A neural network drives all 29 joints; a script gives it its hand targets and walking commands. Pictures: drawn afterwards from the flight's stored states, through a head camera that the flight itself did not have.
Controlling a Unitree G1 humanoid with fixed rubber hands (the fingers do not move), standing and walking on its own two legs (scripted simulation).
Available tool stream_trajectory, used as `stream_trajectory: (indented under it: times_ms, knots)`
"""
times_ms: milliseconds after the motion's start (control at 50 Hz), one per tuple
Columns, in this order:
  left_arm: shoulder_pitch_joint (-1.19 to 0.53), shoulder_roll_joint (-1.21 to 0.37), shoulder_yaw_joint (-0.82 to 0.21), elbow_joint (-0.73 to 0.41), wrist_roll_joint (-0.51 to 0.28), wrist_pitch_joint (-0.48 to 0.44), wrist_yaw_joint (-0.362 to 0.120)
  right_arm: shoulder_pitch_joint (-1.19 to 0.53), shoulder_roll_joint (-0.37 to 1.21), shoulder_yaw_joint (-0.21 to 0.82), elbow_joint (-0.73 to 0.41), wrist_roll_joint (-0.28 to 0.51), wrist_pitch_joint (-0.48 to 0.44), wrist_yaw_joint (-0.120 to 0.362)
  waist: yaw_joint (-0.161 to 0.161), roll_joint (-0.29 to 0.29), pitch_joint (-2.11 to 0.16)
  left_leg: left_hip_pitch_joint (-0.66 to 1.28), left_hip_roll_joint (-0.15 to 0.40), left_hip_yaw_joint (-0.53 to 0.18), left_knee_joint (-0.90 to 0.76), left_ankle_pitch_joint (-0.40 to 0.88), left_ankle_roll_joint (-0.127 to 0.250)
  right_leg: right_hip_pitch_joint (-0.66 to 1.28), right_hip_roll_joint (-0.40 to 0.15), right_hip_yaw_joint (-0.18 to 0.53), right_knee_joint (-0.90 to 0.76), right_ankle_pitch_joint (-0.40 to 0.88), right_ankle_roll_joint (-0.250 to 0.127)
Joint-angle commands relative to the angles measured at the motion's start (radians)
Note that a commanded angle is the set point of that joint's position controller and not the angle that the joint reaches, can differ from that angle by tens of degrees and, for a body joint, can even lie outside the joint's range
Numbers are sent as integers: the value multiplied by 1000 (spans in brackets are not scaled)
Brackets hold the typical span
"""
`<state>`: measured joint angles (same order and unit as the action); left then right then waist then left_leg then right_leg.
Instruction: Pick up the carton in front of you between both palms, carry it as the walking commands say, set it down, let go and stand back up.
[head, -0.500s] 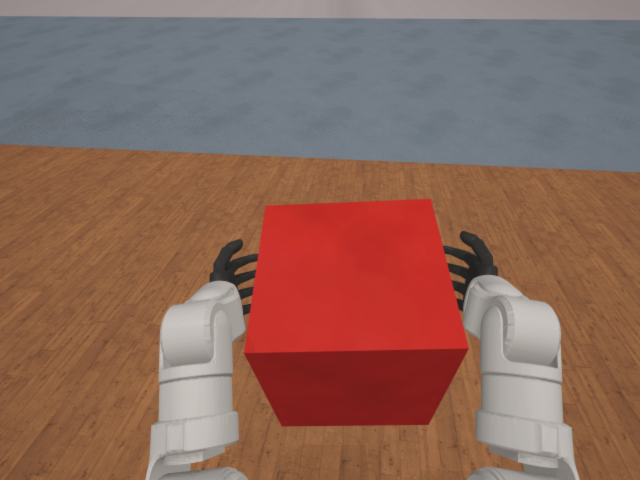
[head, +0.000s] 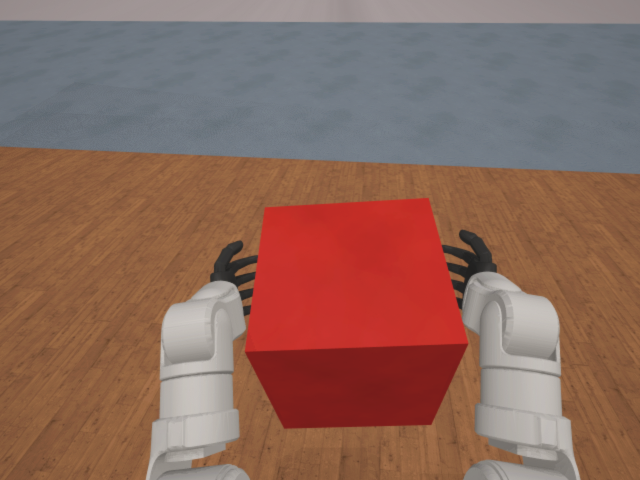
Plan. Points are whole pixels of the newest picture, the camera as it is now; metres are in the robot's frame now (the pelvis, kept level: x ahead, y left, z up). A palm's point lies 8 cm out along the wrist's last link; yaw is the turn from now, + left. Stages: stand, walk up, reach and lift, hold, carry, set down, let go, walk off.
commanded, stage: carry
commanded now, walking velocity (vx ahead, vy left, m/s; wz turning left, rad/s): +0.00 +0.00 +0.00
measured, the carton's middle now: (351, 320) +0.33 +0.00 +0.05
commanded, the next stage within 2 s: none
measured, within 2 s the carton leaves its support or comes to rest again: neither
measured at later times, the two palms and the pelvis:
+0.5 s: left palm (213, 307) +0.30 +0.16 +0.12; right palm (474, 301) +0.30 -0.14 +0.13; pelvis -0.02 +0.01 +0.00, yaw +0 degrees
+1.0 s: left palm (213, 310) +0.30 +0.16 +0.12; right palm (472, 303) +0.30 -0.14 +0.13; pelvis -0.02 +0.01 +0.00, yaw +1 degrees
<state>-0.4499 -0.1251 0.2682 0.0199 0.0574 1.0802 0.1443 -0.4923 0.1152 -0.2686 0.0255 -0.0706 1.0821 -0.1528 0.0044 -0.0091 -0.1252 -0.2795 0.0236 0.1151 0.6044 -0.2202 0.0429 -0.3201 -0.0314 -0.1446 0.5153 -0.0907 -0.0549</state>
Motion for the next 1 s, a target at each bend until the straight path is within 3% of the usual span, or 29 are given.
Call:
stream_trajectory:
  times_ms: [0, 20, 40, 60, 80, 120, 160, 180, 200, 240, 260, 280, 360, 380, 400, 420, 440, 480, 580, 600, 640, 680, 700, 720, 760, 780, 840, 920, 980]
  knots:
    - [-651, -734, -597, -126, -192, -20, -3, -520, 745, 545, -29, 155, -16, 4, -5, 23, -304, 61, 141, -131, -66, 277, 37, 183, -140, 132, -42, 340, -18]
    - [-651, -717, -584, -96, -172, -18, -3, -541, 757, 572, -31, 161, -16, 2, -15, -31, -307, 56, 134, -125, -78, 269, 29, 182, -135, 119, -34, 347, -16]
    - [-632, -763, -583, -87, -189, -15, -6, -582, 752, 577, -85, 172, -22, 2, 5, -18, -308, 45, 129, -122, -72, 261, 30, 196, -144, 134, -27, 408, -19]
    - [-625, -729, -588, -83, -173, -13, -9, -560, 752, 566, -39, 156, -17, 2, -11, -1, -289, 53, 112, -100, -59, 278, 27, 172, -148, 131, -34, 492, -22]
    - [-642, -726, -583, -88, -167, -11, -4, -523, 758, 571, -31, 164, -13, 4, -3, -30, -334, 55, 109, -105, -68, 242, 19, 195, -152, 118, -24, 497, -24]
    - [-617, -736, -581, -81, -166, -11, -3, -578, 757, 593, -61, 182, -15, 6, 4, 7, -311, 54, 109, -109, -53, 195, 19, 193, -163, 136, -43, 459, -22]
    - [-626, -729, -573, -57, -164, -9, 4, -540, 742, 575, -19, 173, -10, 4, -3, -31, -284, 4, 121, -117, -74, 174, 25, 187, -154, 135, -54, 386, -31]
    - [-571, -751, -543, -29, -151, -3, 3, -567, 744, 594, -77, 193, -13, 6, -2, -55, -307, 26, 123, -126, -74, 158, 38, 182, -157, 136, -61, 320, -27]
    - [-614, -715, -542, -46, -129, -6, -2, -589, 751, 572, -37, 160, -10, 4, -4, -36, -284, 23, 124, -124, -71, 196, 40, 177, -144, 122, -54, 350, -24]
    - [-632, -740, -550, -57, -155, -5, -5, -575, 754, 554, -39, 159, -11, 3, -13, 20, -263, 11, 123, -124, -102, 175, 31, 140, -138, 122, -69, 234, -20]
    - [-611, -750, -549, -63, -165, -6, -5, -576, 752, 572, -54, 168, -10, 4, 11, 14, -262, -1, 122, -131, -85, 170, 33, 170, -149, 127, -70, 248, -11]
    - [-622, -721, -557, -21, -134, -2, 1, -572, 749, 548, -20, 153, -10, 2, 2, -4, -278, 3, 112, -124, -105, 109, 35, 153, -145, 138, -87, 175, -15]
    - [-634, -748, -562, -32, -146, -9, 4, -614, 761, 563, -31, 179, -21, 8, -10, 46, -269, 10, 121, -143, -117, 174, 35, 141, -143, 128, -56, 216, -29]
    - [-622, -752, -566, -60, -176, -12, 1, -585, 761, 570, -48, 190, -17, 11, 6, 14, -275, 15, 132, -135, -99, 209, 42, 169, -142, 128, -52, 255, -21]
    - [-610, -728, -558, -18, -152, -6, 1, -567, 744, 542, -3, 174, -11, 7, -7, 26, -277, 23, 125, -132, -102, 222, 39, 160, -148, 123, -58, 271, -22]
    - [-615, -745, -548, -57, -170, -14, 0, -563, 760, 571, -42, 183, -14, 3, 4, -37, -292, 33, 123, -125, -95, 292, 41, 169, -133, 106, -33, 308, -8]
    - [-653, -746, -558, -55, -163, -12, 4, -564, 748, 557, -29, 163, -13, 1, -2, -31, -272, 26, 130, -132, -98, 303, 43, 149, -139, 114, -43, 275, -7]
    - [-620, -719, -554, -36, -141, 1, 6, -521, 725, 539, -10, 145, -7, 5, -13, 37, -251, 9, 132, -149, -121, 179, 38, 141, -139, 119, -59, 172, -6]
    - [-651, -755, -566, -63, -161, -7, -2, -596, 771, 553, -44, 163, -14, 6, -1, 5, -220, -8, 117, -130, -134, 94, 42, 71, -142, 132, -104, 53, -9]
    - [-639, -748, -547, -42, -163, -4, -3, -595, 776, 572, -36, 179, -12, 9, -6, -38, -261, 11, 115, -139, -126, 104, 42, 109, -150, 129, -102, 81, -16]
    - [-645, -743, -566, -68, -157, -8, -3, -613, 781, 579, -43, 188, -15, 9, -9, 5, -259, 25, 119, -133, -109, 167, 41, 125, -143, 120, -71, 182, -3]
    - [-631, -771, -570, -54, -186, -8, -5, -601, 762, 570, -81, 161, -16, 3, 4, -17, -312, 40, 122, -128, -85, 212, 46, 165, -153, 128, -60, 297, -21]
    - [-637, -748, -569, -84, -182, -15, -1, -568, 785, 577, -42, 189, -10, 6, -12, -45, -318, 54, 104, -129, -84, 186, 31, 121, -167, 142, -57, 270, -34]
    - [-607, -761, -577, -36, -164, -4, 0, -592, 744, 566, -46, 170, -13, 6, 5, 14, -285, 23, 110, -111, -81, 133, 39, 135, -159, 130, -79, 228, -7]
    - [-599, -703, -543, -35, -128, 3, 6, -574, 731, 556, -32, 151, -8, -3, -8, 20, -258, -5, 115, -137, -119, 118, 35, 118, -156, 133, -81, 135, -21]
    - [-603, -734, -540, -72, -148, -4, 6, -578, 757, 577, -56, 166, -4, 2, -4, -66, -268, 4, 109, -132, -108, 141, 29, 114, -150, 127, -74, 171, -16]
    - [-643, -759, -574, -56, -162, 0, 2, -581, 769, 561, -49, 182, -11, 12, -3, 28, -286, -5, 110, -119, -85, 191, 41, 145, -157, 126, -64, 260, -13]
    - [-648, -759, -579, -82, -165, -11, -2, -607, 774, 579, -79, 187, -17, 11, -5, -28, -282, 11, 114, -120, -94, 181, 39, 116, -153, 125, -59, 222, -16]
    - [-573, -733, -568, -54, -149, -3, -6, -600, 772, 604, -66, 206, -17, 9, -6, -20, -315, 14, 122, -128, -86, 163, 56, 162, -139, 113, -51, 189, -11]
